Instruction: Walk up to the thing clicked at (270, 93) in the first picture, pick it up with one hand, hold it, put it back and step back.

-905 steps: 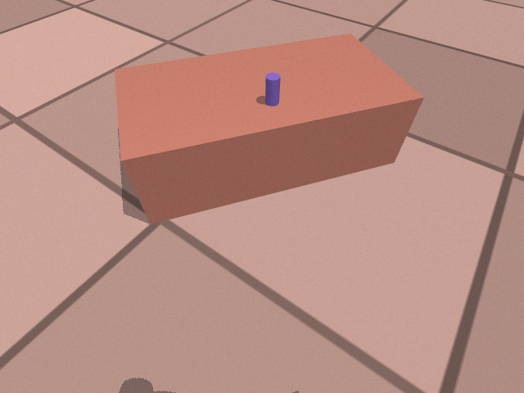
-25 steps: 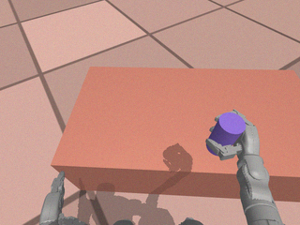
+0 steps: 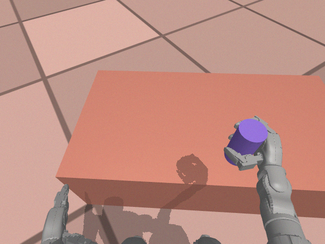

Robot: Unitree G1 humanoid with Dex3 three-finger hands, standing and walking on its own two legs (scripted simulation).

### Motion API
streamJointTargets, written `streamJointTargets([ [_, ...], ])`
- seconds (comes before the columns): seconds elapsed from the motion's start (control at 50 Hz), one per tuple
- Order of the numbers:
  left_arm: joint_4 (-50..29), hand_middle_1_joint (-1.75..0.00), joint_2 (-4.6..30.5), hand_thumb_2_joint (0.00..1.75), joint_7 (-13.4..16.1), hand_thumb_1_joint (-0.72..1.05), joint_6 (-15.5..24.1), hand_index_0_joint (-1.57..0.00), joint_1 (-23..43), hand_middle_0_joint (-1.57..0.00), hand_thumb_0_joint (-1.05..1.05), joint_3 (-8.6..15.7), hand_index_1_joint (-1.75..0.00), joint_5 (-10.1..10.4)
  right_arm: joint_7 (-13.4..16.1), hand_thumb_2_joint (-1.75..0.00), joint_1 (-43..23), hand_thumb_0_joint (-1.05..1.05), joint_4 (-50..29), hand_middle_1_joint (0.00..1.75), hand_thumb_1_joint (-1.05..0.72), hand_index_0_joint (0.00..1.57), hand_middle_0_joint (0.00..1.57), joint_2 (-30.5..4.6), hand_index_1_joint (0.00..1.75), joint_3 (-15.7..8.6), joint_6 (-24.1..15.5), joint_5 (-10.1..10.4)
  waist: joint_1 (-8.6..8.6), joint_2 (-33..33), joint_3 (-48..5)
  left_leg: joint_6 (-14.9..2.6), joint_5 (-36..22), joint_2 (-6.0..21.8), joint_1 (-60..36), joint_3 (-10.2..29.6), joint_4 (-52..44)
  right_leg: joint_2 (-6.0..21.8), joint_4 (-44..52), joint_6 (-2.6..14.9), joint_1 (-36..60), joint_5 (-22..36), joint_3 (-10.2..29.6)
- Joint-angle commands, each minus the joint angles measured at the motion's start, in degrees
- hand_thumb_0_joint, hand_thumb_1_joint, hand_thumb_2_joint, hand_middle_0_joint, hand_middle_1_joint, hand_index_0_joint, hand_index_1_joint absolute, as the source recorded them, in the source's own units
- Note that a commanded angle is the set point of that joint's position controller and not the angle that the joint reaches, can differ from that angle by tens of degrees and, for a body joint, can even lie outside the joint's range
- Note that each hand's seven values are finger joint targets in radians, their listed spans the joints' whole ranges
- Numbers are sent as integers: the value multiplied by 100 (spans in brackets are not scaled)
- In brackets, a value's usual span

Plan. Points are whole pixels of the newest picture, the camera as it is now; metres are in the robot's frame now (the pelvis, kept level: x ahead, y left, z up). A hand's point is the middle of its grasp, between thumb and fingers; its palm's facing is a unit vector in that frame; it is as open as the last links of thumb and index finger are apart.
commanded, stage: hold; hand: right
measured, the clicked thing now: (243, 144) +0.34 -0.17 +0.05
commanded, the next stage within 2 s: crouch in 0.18 s
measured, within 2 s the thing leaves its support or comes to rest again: neither
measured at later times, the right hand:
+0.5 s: hand (240, 145) +0.35 -0.17 +0.02, palm faces +0.10 +0.99 +0.01, open 9.0 cm
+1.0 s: hand (226, 134) +0.46 -0.17 -0.08, palm faces +0.10 +0.99 +0.02, open 9.0 cm
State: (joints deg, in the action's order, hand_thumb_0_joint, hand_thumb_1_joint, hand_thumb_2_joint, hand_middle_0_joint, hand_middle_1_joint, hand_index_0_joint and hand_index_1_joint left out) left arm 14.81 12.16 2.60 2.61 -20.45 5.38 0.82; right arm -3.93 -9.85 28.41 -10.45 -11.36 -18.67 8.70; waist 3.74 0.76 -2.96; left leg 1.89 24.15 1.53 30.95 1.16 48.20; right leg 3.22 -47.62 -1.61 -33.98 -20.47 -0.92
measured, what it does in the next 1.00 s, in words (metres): lowers itself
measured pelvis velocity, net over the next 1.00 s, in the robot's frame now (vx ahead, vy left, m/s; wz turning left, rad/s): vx -0.02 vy -0.01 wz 0.03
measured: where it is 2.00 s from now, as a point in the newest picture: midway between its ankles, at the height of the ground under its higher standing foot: outside the picture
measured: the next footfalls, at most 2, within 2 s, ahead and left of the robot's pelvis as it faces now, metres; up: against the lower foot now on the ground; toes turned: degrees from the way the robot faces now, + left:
none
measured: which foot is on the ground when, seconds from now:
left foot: down 0.00-1.00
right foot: down 0.00-1.00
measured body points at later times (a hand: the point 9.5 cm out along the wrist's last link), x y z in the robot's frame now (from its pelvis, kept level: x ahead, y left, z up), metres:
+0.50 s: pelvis +0.00 +0.00 +0.00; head +0.05 -0.01 +0.44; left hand +0.16 +0.26 -0.04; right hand +0.34 -0.22 +0.03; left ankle +0.00 +0.14 -0.70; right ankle +0.04 -0.14 -0.70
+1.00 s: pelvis -0.02 -0.01 -0.07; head +0.12 -0.05 +0.35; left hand +0.14 +0.26 -0.05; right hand +0.44 -0.23 -0.08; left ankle +0.00 +0.14 -0.70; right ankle +0.04 -0.14 -0.70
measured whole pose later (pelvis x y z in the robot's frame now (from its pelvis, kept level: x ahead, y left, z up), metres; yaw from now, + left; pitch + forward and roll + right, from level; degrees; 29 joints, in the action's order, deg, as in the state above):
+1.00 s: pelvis -0.02 -0.01 -0.07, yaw +2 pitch +23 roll +3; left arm -3.1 12.4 -1.3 5.1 -21.9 3.3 -5.1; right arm -3.4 -38.6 63.2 -22.5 -25.1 -32.9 0.9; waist 14.2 2.1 -6.6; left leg 2.2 29.9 -0.7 62.0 -0.1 69.3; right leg 5.1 -71.6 -1.4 -66.9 -27.4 2.0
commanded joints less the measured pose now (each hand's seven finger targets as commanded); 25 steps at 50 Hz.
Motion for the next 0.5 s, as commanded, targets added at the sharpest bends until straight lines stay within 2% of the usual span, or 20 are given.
streamJointTargets([
  [0.0, -1109, -5, 732, 4, 45, -53, 365, -5, 223, -4, 0, 326, -4, 14, -51, -131, -1723, 0, -1563, 143, -29, 135, 132, -689, 143, -128, -616, 123, -66, -86, -1806, -125, -1344, -164, -294, -176, -761, -215, 598, 178, 1334, 886, -69],
  [0.02, -876, -5, 876, 4, 54, -53, 334, -5, 98, -4, 0, 447, -4, -2, -35, -132, -1616, 0, -1622, 144, -28, 136, 132, -858, 144, -255, -617, 111, -147, -213, -1789, -139, -1426, -160, -272, -174, -738, -218, 596, 163, 1351, 976, -85],
  [0.04, -984, -5, 804, 4, 51, -53, 334, -5, 16, -4, 0, 378, -4, -6, -39, -132, -1591, 0, -1775, 144, -27, 136, 132, -812, 144, -172, -617, 99, -87, -270, -1880, -141, -1518, -173, -308, -197, -713, -217, 600, 163, 1404, 1060, -84],
  [0.06, -1009, -5, 682, 4, 30, -53, 340, -5, 107, -4, 0, 207, -4, -13, -46, -132, -1468, 0, -1691, 145, -27, 136, 132, -646, 145, -47, -615, 97, -131, -276, -1815, -146, -1549, -174, -285, -207, -702, -213, 587, 155, 1396, 1112, -83],
  [0.08, -959, -5, 616, 4, 32, -53, 341, -5, 84, -4, 0, 200, -4, -5, -29, -133, -1469, 0, -1672, 146, -28, 137, 133, -652, 146, -61, -629, 99, -102, -272, -1702, -137, -1582, -157, -325, -195, -712, -232, 562, 165, 1271, 1112, -102],
  [0.12, -1200, -5, 833, 4, 71, -53, 371, -5, 367, -4, 0, 380, -4, -10, 40, -133, -1755, 0, -1856, 146, -29, 137, 133, -925, 146, -305, -687, 99, -80, -127, -1873, -121, -1526, -157, -359, -162, -744, -219, 538, 187, 1316, 1022, -90],
  [0.14, -1100, -5, 762, 5, 59, -54, 363, -5, 363, -4, 0, 301, -5, -24, 84, -134, -1710, 0, -1892, 147, -29, 138, 134, -864, 147, -250, -694, 86, -122, -238, -1770, -140, -1474, -158, -309, -152, -749, -217, 569, 174, 1306, 981, -98],
  [0.16, -1035, -5, 846, 4, 77, -53, 348, -5, 256, -4, 0, 424, -5, -19, 116, -135, -1798, 0, -1953, 148, -31, 139, 135, -916, 148, -323, -699, 106, -78, -269, -1714, -136, -1366, -164, -261, -157, -781, -214, 595, 172, 1298, 861, -89],
  [0.18, -1049, -5, 900, 5, 95, -54, 347, -5, 191, -4, 0, 487, -5, -27, 133, -136, -1750, 0, -1866, 148, -28, 138, 134, -819, 148, -239, -693, 93, -6, -160, -1779, -121, -1424, -166, -279, -162, -795, -208, 577, 181, 1405, 894, -78],
  [0.22, -888, -5, 687, 5, 83, -54, 345, -5, 122, -4, 0, 263, -5, -13, 140, -133, -1705, 0, -1846, 146, -29, 137, 133, -853, 146, -246, -670, 103, -73, -175, -1486, -127, -1318, -168, -224, -156, -821, -214, 631, 180, 1234, 816, -93],
  [0.24, -762, -5, 606, 4, 75, -53, 338, -5, 88, -4, 0, 221, -5, -15, 99, -134, -1752, 0, -1802, 147, -30, 137, 133, -773, 147, -128, -671, 94, -34, -275, -1430, -135, -1273, -160, -138, -145, -816, -206, 625, 176, 1230, 768, -97],
  [0.26, -904, -7, 609, 5, 81, -53, 359, -6, 224, -4, 0, 201, -5, -8, 70, -136, -1828, 0, -1710, 147, -22, 135, 131, -623, 147, -20, -658, 98, 28, -140, -1372, -130, -1245, -182, -56, -178, -804, -186, 635, 180, 1205, 742, -80],
  [0.28, -926, -6, 586, 4, 80, -52, 379, -5, 214, -4, 0, 184, -5, -12, 29, -131, -1832, 0, -1614, 144, -30, 136, 132, -523, 144, 107, -642, 72, 75, -79, -1480, -126, -1314, -186, -73, -194, -769, -174, 616, 180, 1277, 797, -66],
  [0.32, -890, -5, 549, 5, 65, -53, 367, -5, 8, -4, 0, 116, -5, -19, -37, -133, -1486, 0, -1061, 145, -26, 136, 132, -504, 145, 25, -535, 58, 89, 105, -1355, -89, -1349, -161, -60, -167, -791, -196, 549, 215, 1111, 807, -83],
  [0.36, -1051, -5, 851, 4, 84, -53, 389, -5, 189, -4, 0, 422, -5, -35, -35, -129, -1575, 0, -837, 142, -25, 133, 129, -633, 142, -166, -513, 59, 142, 247, -1367, -66, -1268, -142, -33, -124, -787, -194, 519, 232, 995, 722, -69],
  [0.38, -1011, -6, 982, 3, 90, -52, 397, -5, 227, -4, 0, 566, -4, -43, -25, -128, -1844, 0, -764, 141, -24, 133, 129, -767, 141, -323, -528, 65, 194, 279, -1385, -69, -1293, -161, 95, -156, -731, -179, 492, 247, 968, 718, -54],
  [0.4, -1108, -5, 1090, 4, 85, -52, 416, -5, 348, -4, 0, 640, -4, -47, -34, -128, -1957, 0, -668, 141, -27, 133, 129, -706, 141, -283, -561, 79, 205, 273, -1280, -83, -1165, -166, 225, -175, -676, -169, 500, 237, 862, 597, -27],
  [0.42, -1014, -5, 1136, 4, 70, -52, 421, -5, 291, -4, 0, 731, -4, -44, -42, -129, -2044, 0, -500, 141, -29, 134, 130, -820, 141, -400, -604, 74, 212, 272, -1217, -88, -1004, -143, 335, -124, -661, -169, 445, 242, 767, 446, -21],
  [0.44, -1137, -5, 1095, 3, 76, -52, 447, -5, 224, -4, 0, 713, -4, -57, -36, -128, -2301, 0, -498, 141, -24, 133, 129, -889, 141, -467, -680, 55, 268, 293, -1397, -92, -1080, -170, 373, -173, -574, -163, 393, 243, 776, 497, 10],
  [0.48, -1196, -5, 782, 3, 24, -52, 495, -5, 227, -4, 0, 436, -4, -70, -42, -129, -2477, 0, -262, 142, -24, 134, 130, -911, 142, -503, -852, 37, 236, 347, -1436, -88, -1094, -158, 435, -124, -444, -180, 185, 258, 531, 512, -1],
])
